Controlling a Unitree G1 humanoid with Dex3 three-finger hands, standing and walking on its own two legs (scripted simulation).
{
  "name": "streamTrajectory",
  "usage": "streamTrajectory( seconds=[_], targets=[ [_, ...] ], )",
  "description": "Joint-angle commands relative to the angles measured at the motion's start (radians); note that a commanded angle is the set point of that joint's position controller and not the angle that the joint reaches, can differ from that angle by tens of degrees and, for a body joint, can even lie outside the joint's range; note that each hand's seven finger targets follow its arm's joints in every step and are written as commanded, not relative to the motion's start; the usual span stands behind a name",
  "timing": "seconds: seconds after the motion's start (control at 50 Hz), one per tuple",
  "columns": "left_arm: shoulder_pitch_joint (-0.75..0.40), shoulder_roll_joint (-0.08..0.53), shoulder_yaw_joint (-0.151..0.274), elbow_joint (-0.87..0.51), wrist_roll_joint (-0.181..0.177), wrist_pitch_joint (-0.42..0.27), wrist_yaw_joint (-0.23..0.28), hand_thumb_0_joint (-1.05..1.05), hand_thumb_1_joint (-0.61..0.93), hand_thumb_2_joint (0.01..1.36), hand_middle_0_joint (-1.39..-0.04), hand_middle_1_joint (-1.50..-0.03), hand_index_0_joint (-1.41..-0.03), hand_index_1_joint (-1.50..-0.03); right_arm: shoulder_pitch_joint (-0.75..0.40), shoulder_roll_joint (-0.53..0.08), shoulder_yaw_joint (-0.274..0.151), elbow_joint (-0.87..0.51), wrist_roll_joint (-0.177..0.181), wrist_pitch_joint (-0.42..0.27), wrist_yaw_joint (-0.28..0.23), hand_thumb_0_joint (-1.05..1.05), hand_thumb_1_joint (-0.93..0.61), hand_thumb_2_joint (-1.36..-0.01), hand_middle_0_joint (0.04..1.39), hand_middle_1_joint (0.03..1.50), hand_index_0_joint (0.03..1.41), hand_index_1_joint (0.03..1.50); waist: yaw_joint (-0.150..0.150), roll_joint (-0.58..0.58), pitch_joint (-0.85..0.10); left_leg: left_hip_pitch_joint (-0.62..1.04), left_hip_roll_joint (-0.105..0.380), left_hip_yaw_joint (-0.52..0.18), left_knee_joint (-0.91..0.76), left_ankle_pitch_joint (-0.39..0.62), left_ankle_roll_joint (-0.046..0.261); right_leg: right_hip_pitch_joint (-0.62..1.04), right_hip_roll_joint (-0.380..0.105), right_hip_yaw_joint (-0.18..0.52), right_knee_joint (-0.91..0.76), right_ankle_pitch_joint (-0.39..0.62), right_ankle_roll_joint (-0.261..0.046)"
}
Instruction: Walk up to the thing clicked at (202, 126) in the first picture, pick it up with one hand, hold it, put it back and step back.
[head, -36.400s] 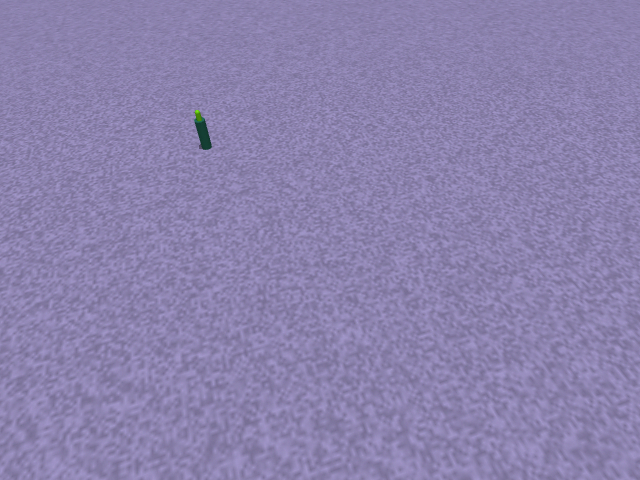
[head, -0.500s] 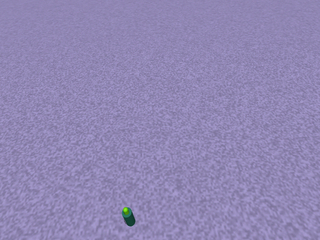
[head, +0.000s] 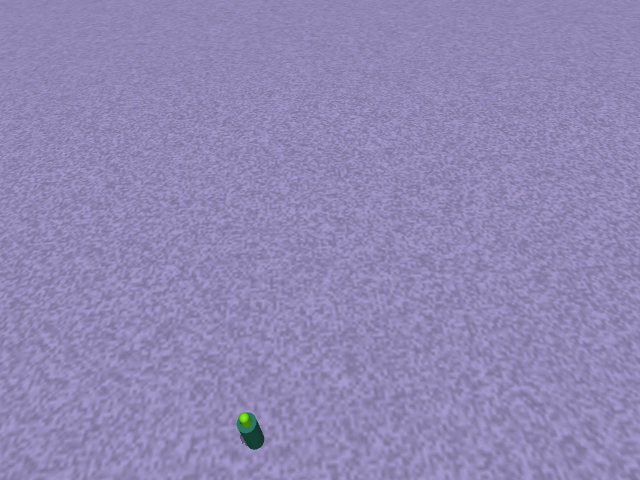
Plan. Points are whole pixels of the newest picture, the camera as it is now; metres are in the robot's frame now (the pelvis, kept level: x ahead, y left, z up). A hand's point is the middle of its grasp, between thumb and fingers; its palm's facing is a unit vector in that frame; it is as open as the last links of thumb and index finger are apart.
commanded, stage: stand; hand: left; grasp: from the side
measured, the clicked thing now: (249, 429) +0.38 +0.23 -0.67
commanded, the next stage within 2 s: step back in 0.88 s
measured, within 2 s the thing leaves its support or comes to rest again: neither
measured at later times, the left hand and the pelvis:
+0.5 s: hand out of the picture +0.09 +0.25 -0.16, palm faces -0.01 -0.94 -0.34, open 7.4 cm; pelvis +0.01 +0.00 +0.00, yaw +0 degrees
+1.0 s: hand out of the picture +0.09 +0.26 -0.16, palm faces +0.00 -0.93 -0.36, open 7.4 cm; pelvis +0.00 +0.00 -0.01, yaw +0 degrees
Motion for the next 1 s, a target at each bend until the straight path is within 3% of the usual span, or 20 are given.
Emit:
streamTrajectory(
  seconds=[0.0, 0.08, 0.14, 0.24, 0.34, 0.38, 0.84, 0.86, 0.9, 0.98],
  targets=[
    [-0.034, 0.214, 0.032, -0.051, -0.004, -0.018, 0.011, 0.000, 0.900, 0.900, -0.200, -0.300, -0.200, -0.301, -0.033, -0.203, -0.038, -0.054, 0.005, -0.024, -0.019, 0.000, -0.900, -0.900, 0.200, 0.300, 0.200, 0.300, -0.001, -0.009, -0.064, -0.003, 0.104, -0.092, -0.072, 0.044, 0.027, 0.005, -0.099, 0.083, -0.064, 0.058, -0.036],
    [-0.030, 0.209, 0.031, -0.049, -0.005, -0.016, 0.008, 0.000, 0.900, 0.900, -0.200, -0.300, -0.200, -0.301, -0.044, -0.204, -0.036, -0.052, 0.004, -0.025, -0.018, 0.000, -0.900, -0.900, 0.200, 0.300, 0.200, 0.300, 0.002, 0.003, -0.056, -0.004, 0.103, -0.093, -0.081, 0.029, 0.023, -0.003, -0.094, 0.076, -0.062, 0.046, -0.035],
    [-0.039, 0.213, 0.034, -0.054, -0.007, -0.017, 0.009, 0.000, 0.900, 0.900, -0.200, -0.300, -0.200, -0.301, -0.040, -0.205, -0.035, -0.052, 0.006, -0.027, -0.018, 0.000, -0.900, -0.900, 0.200, 0.300, 0.200, 0.300, 0.000, 0.000, -0.077, 0.004, 0.105, -0.085, -0.072, 0.093, 0.027, 0.024, -0.101, 0.079, -0.057, 0.117, -0.036],
    [-0.045, 0.214, 0.035, -0.056, -0.009, -0.017, 0.008, 0.000, 0.900, 0.900, -0.200, -0.300, -0.200, -0.301, -0.044, -0.209, -0.036, -0.053, 0.007, -0.030, -0.019, 0.000, -0.900, -0.900, 0.200, 0.300, 0.200, 0.300, 0.000, -0.002, -0.086, 0.025, 0.110, -0.089, -0.071, 0.144, 0.023, 0.025, -0.100, 0.075, -0.053, 0.127, -0.032],
    [-0.046, 0.219, 0.037, -0.063, -0.008, -0.015, 0.007, 0.000, 0.900, 0.900, -0.200, -0.300, -0.200, -0.301, -0.054, -0.210, -0.036, -0.056, 0.005, -0.030, -0.019, 0.000, -0.900, -0.900, 0.200, 0.300, 0.200, 0.300, 0.001, -0.012, -0.087, 0.032, 0.113, -0.087, -0.071, 0.130, 0.024, 0.018, -0.102, 0.075, -0.056, 0.118, -0.033],
    [-0.050, 0.216, 0.037, -0.065, -0.008, -0.017, 0.008, 0.000, 0.900, 0.900, -0.200, -0.300, -0.200, -0.300, -0.051, -0.214, -0.038, -0.057, 0.005, -0.030, -0.020, 0.000, -0.900, -0.900, 0.200, 0.300, 0.200, 0.300, -0.002, -0.008, -0.097, 0.035, 0.113, -0.081, -0.061, 0.160, 0.026, 0.027, -0.105, 0.075, -0.055, 0.159, -0.031],
    [-0.037, 0.220, 0.036, -0.075, -0.009, -0.016, 0.004, 0.000, 0.900, 0.900, -0.200, -0.300, -0.200, -0.300, -0.058, -0.219, -0.039, -0.062, 0.007, -0.030, -0.016, 0.000, -0.900, -0.900, 0.200, 0.300, 0.200, 0.300, 0.000, 0.007, -0.082, 0.032, 0.114, -0.081, -0.075, 0.116, 0.024, 0.019, -0.103, 0.075, -0.065, 0.122, -0.038],
    [-0.055, 0.298, 0.076, -0.105, -0.033, -0.005, 0.007, 0.000, 0.900, 0.900, -0.200, -0.300, -0.200, -0.300, -0.084, -0.277, -0.068, -0.085, 0.017, -0.010, -0.010, 0.000, -0.900, -0.900, 0.200, 0.300, 0.200, 0.300, -0.007, -0.017, 0.021, -0.040, 0.097, -0.097, 0.018, 0.277, 0.054, -0.069, -0.086, 0.082, 0.028, 0.284, -0.050],
    [-0.030, 0.278, 0.079, -0.138, -0.037, -0.001, 0.012, 0.000, 0.900, 0.900, -0.200, -0.300, -0.200, -0.300, -0.050, -0.262, -0.072, -0.110, 0.029, 0.001, -0.007, 0.000, -0.900, -0.900, 0.200, 0.300, 0.200, 0.300, -0.012, -0.007, -0.071, -0.016, 0.110, -0.085, 0.071, 0.367, 0.076, -0.038, -0.081, 0.063, 0.091, 0.326, -0.066],
    [-0.039, 0.264, 0.080, -0.200, -0.026, 0.014, 0.012, 0.000, 0.900, 0.900, -0.200, -0.300, -0.200, -0.300, -0.048, -0.273, -0.094, -0.165, 0.029, 0.021, -0.004, 0.000, -0.900, -0.900, 0.200, 0.300, 0.200, 0.300, -0.021, 0.011, -0.162, -0.036, 0.110, -0.086, 0.146, 0.316, 0.116, -0.063, -0.071, 0.071, 0.183, 0.248, -0.094]
  ],
)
